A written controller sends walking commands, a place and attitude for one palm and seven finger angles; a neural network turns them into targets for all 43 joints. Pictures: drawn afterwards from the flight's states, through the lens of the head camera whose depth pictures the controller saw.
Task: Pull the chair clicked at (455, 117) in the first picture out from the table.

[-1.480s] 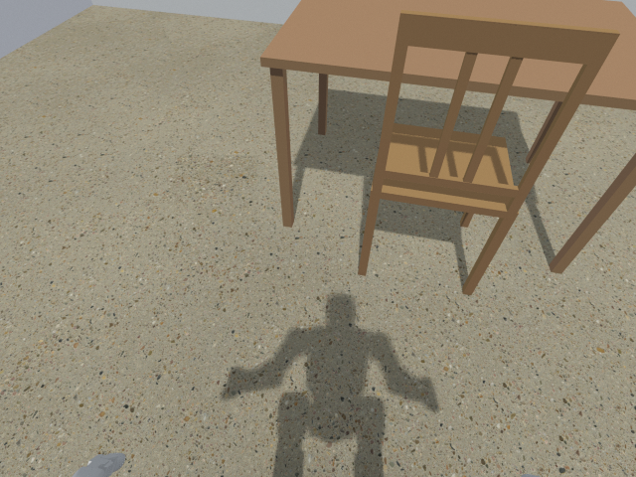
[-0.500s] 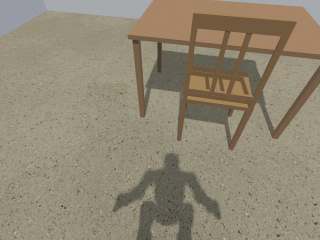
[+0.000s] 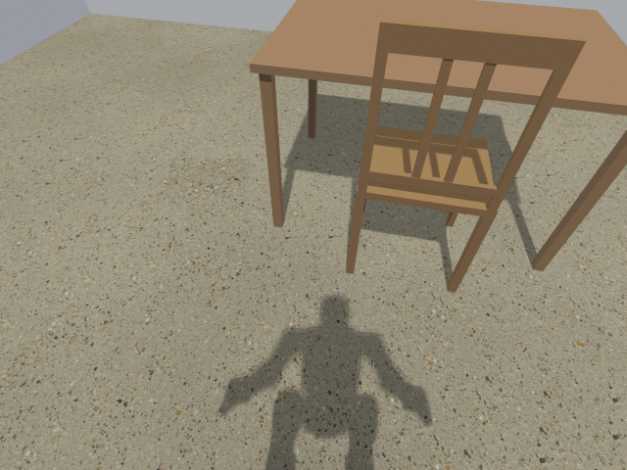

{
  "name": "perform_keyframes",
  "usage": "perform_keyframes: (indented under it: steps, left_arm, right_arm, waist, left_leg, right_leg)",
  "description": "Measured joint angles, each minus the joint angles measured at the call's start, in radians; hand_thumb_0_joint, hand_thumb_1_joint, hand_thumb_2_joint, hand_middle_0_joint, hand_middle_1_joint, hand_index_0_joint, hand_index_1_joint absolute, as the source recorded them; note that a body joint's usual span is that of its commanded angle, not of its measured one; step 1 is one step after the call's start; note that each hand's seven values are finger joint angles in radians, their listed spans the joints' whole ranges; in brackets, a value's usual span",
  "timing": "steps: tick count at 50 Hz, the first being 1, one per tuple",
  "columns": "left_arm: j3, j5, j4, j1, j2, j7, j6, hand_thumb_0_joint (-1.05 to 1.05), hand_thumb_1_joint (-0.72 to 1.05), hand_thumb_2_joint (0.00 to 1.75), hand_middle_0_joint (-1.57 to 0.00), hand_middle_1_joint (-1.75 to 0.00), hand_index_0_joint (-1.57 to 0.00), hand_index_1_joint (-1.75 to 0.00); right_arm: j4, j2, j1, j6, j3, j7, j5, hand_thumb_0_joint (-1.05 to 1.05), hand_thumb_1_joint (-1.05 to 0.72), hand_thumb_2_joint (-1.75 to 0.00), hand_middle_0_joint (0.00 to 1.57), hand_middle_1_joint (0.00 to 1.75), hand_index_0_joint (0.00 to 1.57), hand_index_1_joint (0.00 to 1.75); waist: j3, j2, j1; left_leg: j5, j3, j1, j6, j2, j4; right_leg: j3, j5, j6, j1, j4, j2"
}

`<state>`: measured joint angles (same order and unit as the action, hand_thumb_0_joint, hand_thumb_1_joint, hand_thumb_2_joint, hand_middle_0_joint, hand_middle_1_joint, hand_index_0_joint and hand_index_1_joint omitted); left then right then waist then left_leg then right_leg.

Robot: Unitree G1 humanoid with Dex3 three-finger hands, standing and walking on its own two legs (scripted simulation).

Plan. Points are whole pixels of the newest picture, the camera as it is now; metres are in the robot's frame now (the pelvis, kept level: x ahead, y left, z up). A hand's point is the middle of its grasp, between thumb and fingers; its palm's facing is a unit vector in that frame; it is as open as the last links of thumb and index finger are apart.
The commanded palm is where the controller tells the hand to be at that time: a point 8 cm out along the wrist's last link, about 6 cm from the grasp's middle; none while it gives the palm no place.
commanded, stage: walk to a spot facing it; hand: left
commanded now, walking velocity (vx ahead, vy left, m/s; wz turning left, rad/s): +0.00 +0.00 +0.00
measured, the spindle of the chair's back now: (430, 124) +0.96 -0.25 -0.07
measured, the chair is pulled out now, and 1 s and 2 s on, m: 0.00 0.00 0.00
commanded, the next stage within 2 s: none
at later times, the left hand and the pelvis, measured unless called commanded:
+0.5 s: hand out of the picture +0.06 +0.18 -0.19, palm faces -0.15 -0.95 -0.27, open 7.4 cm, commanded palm none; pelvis -0.02 -0.02 -0.03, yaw -11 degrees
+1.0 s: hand out of the picture +0.13 +0.23 -0.19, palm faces -0.36 -0.90 -0.23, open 7.4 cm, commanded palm none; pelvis -0.02 +0.05 -0.01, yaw -27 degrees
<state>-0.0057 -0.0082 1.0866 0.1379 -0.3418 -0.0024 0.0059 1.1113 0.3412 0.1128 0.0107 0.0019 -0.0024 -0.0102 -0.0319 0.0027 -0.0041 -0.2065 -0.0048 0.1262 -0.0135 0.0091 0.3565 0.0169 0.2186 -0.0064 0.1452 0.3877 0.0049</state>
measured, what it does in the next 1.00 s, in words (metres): steps on the spot, turning right: left foot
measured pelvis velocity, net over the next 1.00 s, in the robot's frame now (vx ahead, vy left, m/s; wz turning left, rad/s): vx -0.02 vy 0.05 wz -0.47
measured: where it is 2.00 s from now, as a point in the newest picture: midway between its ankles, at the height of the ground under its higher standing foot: outside the picture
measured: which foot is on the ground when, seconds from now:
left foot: down 0.00-0.46, up 0.48-0.94, down 0.96-1.00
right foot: down 0.00-0.96, up 0.98-1.00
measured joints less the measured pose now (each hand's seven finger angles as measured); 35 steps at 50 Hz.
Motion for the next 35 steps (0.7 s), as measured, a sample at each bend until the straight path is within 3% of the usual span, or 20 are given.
perform_keyframes:
  steps: [9, 18, 21, 23, 24, 26, 28, 31, 35]
  left_arm:
    - [0.010, -0.001, -0.015, 0.009, 0.002, 0.003, -0.011, 0.01, 0.91, 0.90, -0.21, -0.30, -0.21, -0.30]
    - [0.029, -0.006, -0.099, 0.068, 0.056, -0.003, -0.059, 0.01, 0.91, 0.90, -0.20, -0.30, -0.20, -0.30]
    - [0.037, -0.007, -0.126, 0.084, 0.082, -0.011, -0.066, 0.01, 0.91, 0.90, -0.20, -0.30, -0.20, -0.30]
    - [0.042, -0.010, -0.144, 0.103, 0.101, -0.016, -0.061, 0.01, 0.91, 0.90, -0.20, -0.30, -0.20, -0.30]
    - [0.043, -0.014, -0.150, 0.109, 0.111, -0.015, -0.052, 0.01, 0.91, 0.90, -0.20, -0.30, -0.20, -0.30]
    - [0.041, -0.012, -0.159, 0.118, 0.130, -0.007, -0.042, 0.01, 0.91, 0.90, -0.20, -0.30, -0.20, -0.30]
    - [0.041, -0.009, -0.164, 0.127, 0.146, -0.001, -0.042, 0.01, 0.91, 0.90, -0.20, -0.30, -0.20, -0.30]
    - [0.040, -0.006, -0.163, 0.142, 0.157, 0.001, -0.041, 0.01, 0.91, 0.90, -0.21, -0.30, -0.21, -0.30]
    - [0.048, -0.005, -0.162, 0.154, 0.156, 0.001, -0.037, 0.01, 0.90, 0.90, -0.21, -0.30, -0.21, -0.30]
  right_arm:
    - [-0.018, -0.006, -0.011, -0.002, -0.006, -0.007, -0.001, 0.01, -0.91, -0.90, 0.20, 0.30, 0.21, 0.30]
    - [-0.120, -0.085, 0.019, -0.030, -0.027, -0.018, -0.004, 0.01, -0.91, -0.90, 0.20, 0.30, 0.21, 0.30]
    - [-0.135, -0.104, 0.030, -0.034, -0.036, -0.014, -0.006, 0.01, -0.91, -0.90, 0.20, 0.30, 0.21, 0.30]
    - [-0.143, -0.106, 0.039, -0.042, -0.041, -0.011, -0.007, 0.01, -0.90, -0.90, 0.20, 0.30, 0.21, 0.30]
    - [-0.145, -0.106, 0.040, -0.048, -0.046, -0.011, -0.005, 0.01, -0.90, -0.90, 0.20, 0.30, 0.21, 0.30]
    - [-0.144, -0.108, 0.040, -0.066, -0.053, -0.014, -0.002, 0.01, -0.91, -0.90, 0.20, 0.30, 0.21, 0.30]
    - [-0.143, -0.109, 0.034, -0.073, -0.056, -0.013, -0.002, 0.01, -0.91, -0.90, 0.20, 0.30, 0.21, 0.30]
    - [-0.153, -0.112, 0.026, -0.067, -0.059, -0.012, -0.005, 0.01, -0.91, -0.90, 0.20, 0.30, 0.20, 0.30]
    - [-0.170, -0.112, 0.017, -0.062, -0.062, -0.016, -0.006, 0.01, -0.91, -0.90, 0.20, 0.30, 0.20, 0.30]
  waist:
    - [-0.004, -0.001, -0.012]
    - [-0.030, 0.020, -0.016]
    - [-0.054, 0.020, -0.026]
    - [-0.060, 0.000, -0.032]
    - [-0.063, -0.013, -0.028]
    - [-0.067, -0.025, -0.027]
    - [-0.069, -0.026, -0.032]
    - [-0.064, -0.020, -0.032]
    - [-0.049, -0.005, -0.033]
  left_leg:
    - [-0.014, -0.024, 0.007, -0.002, 0.009, 0.018]
    - [-0.097, -0.111, 0.087, -0.005, 0.035, 0.172]
    - [-0.130, -0.150, 0.096, -0.010, 0.052, 0.230]
    - [-0.168, -0.165, 0.118, -0.023, 0.080, 0.300]
    - [-0.205, -0.150, 0.153, -0.030, 0.091, 0.378]
    - [-0.281, -0.073, 0.237, -0.035, 0.063, 0.565]
    - [-0.258, -0.027, 0.301, -0.039, 0.038, 0.695]
    - [-0.188, -0.004, 0.349, -0.051, 0.028, 0.747]
    - [-0.159, 0.015, 0.358, -0.061, 0.027, 0.712]
  right_leg:
    - [0.023, 0.004, -0.001, 0.018, 0.020, 0.009]
    - [0.097, 0.070, -0.002, 0.158, 0.222, 0.040]
    - [0.033, 0.152, 0.012, 0.206, 0.350, 0.021]
    - [-0.005, 0.120, 0.004, 0.193, 0.330, 0.017]
    - [-0.013, 0.120, -0.019, 0.202, 0.341, 0.029]
    - [-0.016, 0.132, -0.055, 0.208, 0.337, 0.043]
    - [-0.003, 0.104, -0.065, 0.196, 0.281, 0.054]
    - [0.028, 0.040, -0.066, 0.176, 0.185, 0.066]
    - [0.075, -0.014, -0.061, 0.166, 0.108, 0.078]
